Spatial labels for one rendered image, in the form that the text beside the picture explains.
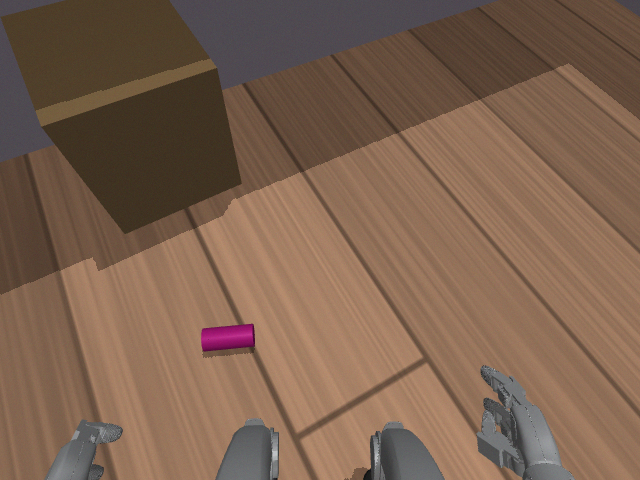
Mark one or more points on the right robot arm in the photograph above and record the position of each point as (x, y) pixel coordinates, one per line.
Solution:
(547, 471)

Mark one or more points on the right robot hand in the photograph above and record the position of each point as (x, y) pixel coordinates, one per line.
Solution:
(525, 439)

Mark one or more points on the left robot hand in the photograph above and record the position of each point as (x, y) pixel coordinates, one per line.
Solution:
(75, 459)

